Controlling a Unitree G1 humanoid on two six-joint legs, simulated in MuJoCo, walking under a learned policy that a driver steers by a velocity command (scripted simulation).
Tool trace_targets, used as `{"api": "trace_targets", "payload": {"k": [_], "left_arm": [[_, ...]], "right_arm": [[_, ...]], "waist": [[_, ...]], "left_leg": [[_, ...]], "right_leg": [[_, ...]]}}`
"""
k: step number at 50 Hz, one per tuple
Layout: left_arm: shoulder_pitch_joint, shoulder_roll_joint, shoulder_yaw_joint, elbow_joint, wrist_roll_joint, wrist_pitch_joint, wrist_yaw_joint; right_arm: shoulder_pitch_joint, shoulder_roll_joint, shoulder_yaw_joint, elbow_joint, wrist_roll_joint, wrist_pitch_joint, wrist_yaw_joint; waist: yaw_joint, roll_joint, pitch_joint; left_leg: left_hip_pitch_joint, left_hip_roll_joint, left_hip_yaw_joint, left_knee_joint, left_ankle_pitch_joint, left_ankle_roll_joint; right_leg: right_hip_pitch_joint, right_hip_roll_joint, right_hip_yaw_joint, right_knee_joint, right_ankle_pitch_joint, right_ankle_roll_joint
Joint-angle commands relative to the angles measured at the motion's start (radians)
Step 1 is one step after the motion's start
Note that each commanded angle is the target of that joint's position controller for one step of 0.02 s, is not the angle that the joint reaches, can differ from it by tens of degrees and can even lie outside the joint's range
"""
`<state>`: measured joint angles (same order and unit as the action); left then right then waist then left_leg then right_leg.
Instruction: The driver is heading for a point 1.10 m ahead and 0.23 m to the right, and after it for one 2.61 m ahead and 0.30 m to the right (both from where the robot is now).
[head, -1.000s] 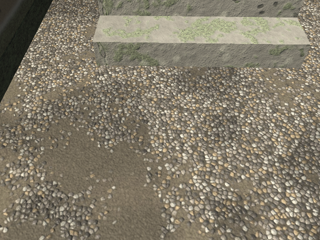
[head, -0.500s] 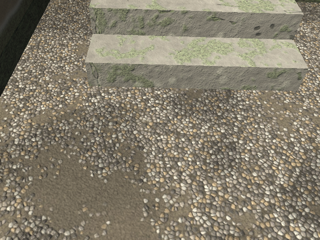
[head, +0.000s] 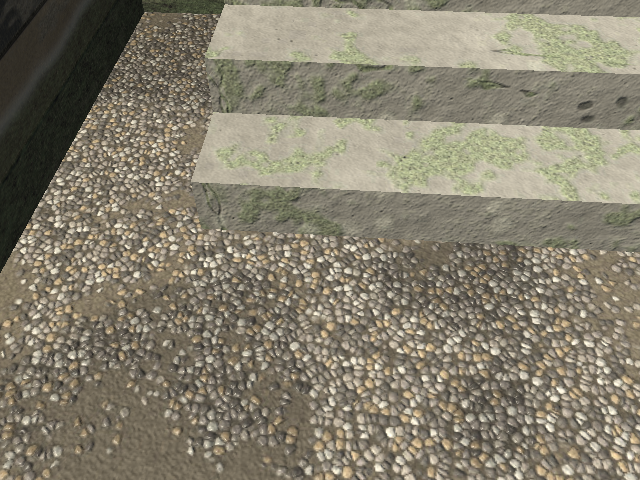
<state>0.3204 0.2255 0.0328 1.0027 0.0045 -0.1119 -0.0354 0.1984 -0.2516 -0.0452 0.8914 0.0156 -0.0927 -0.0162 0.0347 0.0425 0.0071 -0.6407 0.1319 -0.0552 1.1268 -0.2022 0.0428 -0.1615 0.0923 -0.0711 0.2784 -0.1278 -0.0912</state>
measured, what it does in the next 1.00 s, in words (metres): walks ahead, turning right: left foot, then right foot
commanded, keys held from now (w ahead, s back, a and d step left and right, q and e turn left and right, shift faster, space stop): w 0.34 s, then w+e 0.66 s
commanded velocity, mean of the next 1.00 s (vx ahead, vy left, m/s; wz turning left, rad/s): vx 0.50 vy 0.00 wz -0.26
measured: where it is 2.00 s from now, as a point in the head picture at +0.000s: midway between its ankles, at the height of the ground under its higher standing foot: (414, 313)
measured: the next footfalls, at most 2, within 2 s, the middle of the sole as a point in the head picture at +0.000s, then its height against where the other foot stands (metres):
left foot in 0.30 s outside the picture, level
right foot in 0.88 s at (386, 429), level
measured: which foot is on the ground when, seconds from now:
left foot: up 0.00-0.28, down 0.30-0.90, up 0.92-1.00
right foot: down 0.00-0.30, up 0.32-0.86, down 0.88-1.00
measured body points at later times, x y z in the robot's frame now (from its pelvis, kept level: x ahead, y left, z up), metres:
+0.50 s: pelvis +0.28 +0.08 +0.00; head +0.30 +0.10 +0.45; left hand +0.36 +0.35 -0.14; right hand +0.34 -0.18 -0.13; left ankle +0.31 +0.16 -0.74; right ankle +0.25 -0.08 -0.65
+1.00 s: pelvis +0.54 +0.00 -0.02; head +0.58 -0.02 +0.43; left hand +0.73 +0.22 -0.14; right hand +0.49 -0.26 -0.16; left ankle +0.44 +0.16 -0.64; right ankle +0.59 -0.07 -0.74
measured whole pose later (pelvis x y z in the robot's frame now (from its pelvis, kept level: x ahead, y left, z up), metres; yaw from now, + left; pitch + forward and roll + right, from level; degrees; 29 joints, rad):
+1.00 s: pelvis +0.54 +0.00 -0.02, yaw -20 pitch +1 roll +0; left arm 0.18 0.26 0.08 0.86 0.03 -0.03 -0.03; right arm 0.28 -0.24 -0.05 0.91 -0.02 -0.09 0.01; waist -0.01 0.01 0.08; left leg -0.33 0.07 0.05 1.24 -0.37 0.01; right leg -0.39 0.11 -0.07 0.54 -0.17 -0.12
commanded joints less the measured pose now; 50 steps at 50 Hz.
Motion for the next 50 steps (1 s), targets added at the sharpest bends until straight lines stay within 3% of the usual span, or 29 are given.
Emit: {"api": "trace_targets", "payload": {"k": [1, 5, 10, 13, 14, 15, 16, 17, 18, 19, 20, 21, 23, 26, 30, 33, 37, 38, 39, 41, 43, 44, 45, 46, 47, 48, 49, 50], "left_arm": [[-0.03, 0.13, 0.02, -0.053, -0.001, -0.014, 0.021], [0.046, 0.158, 0.024, -0.039, -0.015, -0.001, 0.035], [0.123, 0.168, 0.029, -0.004, -0.024, 0.019, 0.038], [0.097, 0.188, 0.039, -0.005, -0.025, 0.033, 0.042], [0.07, 0.19, 0.038, -0.012, -0.023, 0.038, 0.042], [0.059, 0.164, 0.028, -0.021, -0.013, 0.043, 0.042], [0.071, 0.122, 0.008, -0.052, 0.009, 0.039, 0.042], [0.196, -0.012, -0.027, -0.046, -0.01, 0.014, 0.03], [0.135, 0.112, -0.001, -0.035, -0.04, -0.008, 0.028], [0.041, 0.162, 0.014, -0.063, -0.059, -0.017, 0.028], [0.001, 0.156, 0.017, -0.069, -0.055, -0.014, 0.037], [-0.016, 0.142, 0.024, -0.07, -0.041, -0.003, 0.043], [0.027, 0.099, 0.028, -0.058, -0.04, 0.027, 0.042], [-0.001, 0.077, 0.033, -0.074, -0.04, 0.052, 0.043], [-0.106, 0.076, 0.042, -0.118, -0.03, 0.053, 0.037], [-0.197, 0.061, 0.036, -0.153, -0.024, 0.049, 0.021], [-0.328, 0.039, 0.024, -0.225, -0.023, 0.047, -0.004], [-0.346, 0.026, 0.011, -0.238, 0.067, 0.064, -0.021], [-0.371, 0.017, 0.011, -0.252, 0.068, 0.071, -0.032], [-0.311, 0.048, 0.022, -0.254, 0.055, 0.075, -0.041], [-0.122, 0.096, 0.046, -0.211, 0.043, 0.067, -0.027], [0.037, 0.132, 0.065, -0.16, 0.051, 0.056, -0.013], [0.141, 0.233, 0.098, -0.144, 0.063, 0.055, 0.006], [0.092, 0.31, 0.119, -0.163, 0.039, 0.067, 0.011], [0.101, 0.295, 0.115, -0.164, 0.026, 0.079, 0.014], [0.049, 0.252, 0.105, -0.158, 0.017, 0.079, 0.021], [0.0, 0.193, 0.09, -0.162, 0.013, 0.076, 0.022], [-0.03, 0.159, 0.079, -0.162, 0.004, 0.071, 0.025]], "right_arm": [[0.026, -0.043, -0.013, -0.044, -0.012, 0.005, -0.005], [-0.13, -0.026, -0.005, -0.085, -0.006, -0.006, 0.008], [-0.259, -0.035, 0.001, -0.136, 0.008, -0.016, 0.038], [-0.209, -0.071, -0.011, -0.14, 0.008, -0.028, 0.053], [-0.118, -0.099, -0.026, -0.117, 0.006, -0.03, 0.051], [0.064, -0.15, -0.054, -0.06, 0.006, -0.031, 0.045], [0.261, -0.243, -0.077, -0.024, -0.007, -0.027, 0.035], [0.293, -0.282, -0.082, -0.005, -0.018, -0.025, 0.046], [0.256, -0.17, -0.054, -0.018, -0.014, -0.029, 0.047], [0.165, -0.126, -0.04, -0.038, -0.011, -0.032, 0.044], [0.076, -0.103, -0.03, -0.054, -0.013, -0.033, 0.045], [0.034, -0.078, -0.024, -0.056, -0.016, -0.036, 0.048], [0.029, -0.049, -0.018, -0.034, -0.028, -0.042, 0.049], [0.066, -0.083, -0.029, -0.002, -0.034, -0.047, 0.035], [0.089, -0.096, -0.032, 0.014, -0.037, -0.038, 0.012], [0.106, -0.109, -0.033, 0.021, -0.032, -0.032, -0.001], [0.182, -0.128, -0.04, 0.049, -0.021, -0.01, -0.011], [0.225, -0.076, -0.024, 0.078, -0.045, -0.018, -0.006], [0.259, -0.081, -0.026, 0.086, -0.044, -0.022, -0.005], [0.227, -0.128, -0.035, 0.083, -0.049, -0.018, -0.01], [0.187, -0.168, -0.046, 0.069, -0.051, 0.003, -0.01], [0.184, -0.171, -0.045, 0.059, -0.046, 0.012, -0.007], [0.216, -0.116, -0.03, 0.019, -0.03, 0.011, 0.001], [0.215, -0.065, -0.026, -0.044, -0.016, -0.001, 0.022], [0.085, -0.12, -0.03, -0.07, -0.025, -0.012, 0.028], [0.044, -0.092, -0.019, -0.084, -0.017, -0.024, 0.031], [0.062, -0.086, -0.016, -0.07, -0.022, -0.028, 0.027], [0.06, -0.089, -0.018, -0.075, -0.044, -0.013, 0.024]], "waist": [[-0.043, -0.078, 0.052], [0.011, -0.081, 0.055], [0.049, -0.094, 0.086], [-0.002, -0.117, 0.052], [-0.058, -0.121, -0.002], [-0.136, -0.102, -0.113], [-0.189, 0.042, -0.28], [-0.112, 0.313, -0.384], [-0.14, 0.175, -0.317], [-0.126, 0.108, -0.187], [-0.088, 0.013, -0.129], [-0.063, -0.001, -0.077], [-0.025, 0.036, -0.052], [-0.016, 0.021, -0.005], [-0.034, 0.01, 0.031], [-0.062, 0.005, 0.058], [-0.107, -0.011, 0.102], [-0.086, -0.031, 0.147], [-0.111, 0.004, 0.154], [-0.061, 0.057, 0.109], [0.027, 0.078, -0.022], [0.096, 0.039, -0.125], [0.115, -0.082, -0.248], [0.044, -0.295, -0.335], [0.08, -0.114, -0.295], [0.057, -0.071, -0.169], [0.011, -0.01, -0.083], [-0.022, -0.011, -0.045]], "left_leg": [[-0.054, 0.041, -0.005, -0.14, 0.145, -0.028], [-0.03, -0.003, 0.034, -0.417, 0.299, -0.033], [-0.038, -0.035, 0.044, -0.565, 0.238, -0.016], [0.075, -0.068, 0.064, -0.618, 0.132, 0.027], [0.209, -0.102, 0.094, -0.637, 0.119, 0.048], [0.449, -0.112, 0.095, -0.634, 0.132, 0.081], [0.762, 0.101, -0.158, -0.629, 0.136, 0.153], [1.046, 0.277, -0.631, -0.78, -0.056, 0.298], [0.992, 0.257, -0.631, -0.825, -0.123, 0.251], [0.852, 0.233, -0.461, -0.834, -0.041, 0.203], [0.71, 0.197, -0.332, -0.861, 0.077, 0.178], [0.611, 0.16, -0.238, -0.898, 0.132, 0.162], [0.521, 0.114, -0.121, -0.951, 0.188, 0.142], [0.5, 0.11, -0.011, -0.983, 0.302, 0.147], [0.54, 0.105, 0.085, -1.007, 0.32, 0.129], [0.566, 0.098, 0.157, -1.021, 0.317, 0.106], [0.706, 0.142, 0.204, -0.986, 0.37, 0.102], [0.67, 0.11, 0.271, -0.98, 0.366, 0.09], [0.659, 0.115, 0.273, -0.969, 0.408, 0.087], [0.722, 0.133, 0.298, -0.849, 0.728, 0.068], [0.77, 0.138, 0.308, -0.57, 0.963, 0.06], [0.693, 0.12, 0.323, -0.328, 0.839, 0.039], [0.416, 0.074, 0.329, -0.005, 0.47, 0.005], [0.037, -0.16, 0.209, 0.337, -0.344, -0.048], [-0.079, -0.114, 0.03, 0.353, -0.274, -0.028], [-0.096, -0.065, 0.026, 0.284, -0.168, -0.017], [-0.037, -0.026, 0.027, 0.166, -0.118, -0.015], [0.017, -0.008, 0.021, 0.102, -0.116, -0.024]], "right_leg": [[-0.067, -0.285, 0.215, -0.193, 0.111, -0.168], [0.01, -0.266, 0.163, -0.182, 0.118, -0.125], [0.16, -0.324, 0.17, -0.115, 0.103, -0.113], [0.214, -0.353, 0.176, -0.021, 0.248, -0.087], [0.203, -0.326, 0.147, 0.087, 0.417, -0.068], [0.133, -0.266, 0.102, 0.297, 0.501, -0.04], [-0.085, -0.19, 0.042, 0.651, 0.218, 0.0], [-0.466, -0.014, 0.092, 0.942, -0.411, 0.046], [-0.573, -0.07, 0.222, 1.06, -0.422, 0.023], [-0.607, -0.114, 0.213, 1.06, -0.323, 0.005], [-0.553, -0.167, 0.191, 1.017, -0.227, 0.011], [-0.515, -0.195, 0.189, 0.956, -0.17, 0.019], [-0.431, -0.22, 0.192, 0.903, -0.111, 0.025], [-0.498, -0.215, 0.207, 0.858, -0.034, 0.037], [-0.591, -0.197, 0.218, 0.685, 0.135, 0.052], [-0.578, -0.19, 0.156, 0.534, 0.232, 0.05], [-0.639, -0.187, 0.089, 0.42, 0.197, 0.031], [-0.566, -0.168, -0.032, 0.352, 0.182, 0.022], [-0.512, -0.151, -0.065, 0.335, 0.142, 0.007], [-0.421, -0.104, -0.075, 0.323, 0.027, -0.037], [-0.245, -0.02, -0.091, 0.303, -0.09, -0.093], [-0.033, 0.004, -0.064, 0.227, -0.061, -0.128], [0.259, -0.199, 0.218, 0.211, -0.18, -0.201], [0.488, -0.43, 0.776, 0.078, -0.094, -0.343], [0.476, -0.407, 0.728, 0.033, -0.025, -0.309], [0.347, -0.391, 0.581, 0.022, 0.042, -0.28], [0.205, -0.346, 0.493, -0.002, 0.135, -0.234], [0.113, -0.301, 0.434, -0.019, 0.191, -0.211]]}}
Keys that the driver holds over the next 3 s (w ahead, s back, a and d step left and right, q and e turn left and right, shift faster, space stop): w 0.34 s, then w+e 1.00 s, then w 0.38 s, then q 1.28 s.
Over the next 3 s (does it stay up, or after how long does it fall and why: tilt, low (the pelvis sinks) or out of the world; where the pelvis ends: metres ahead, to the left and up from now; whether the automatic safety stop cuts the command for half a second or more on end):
stays up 0.85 -0.19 0.00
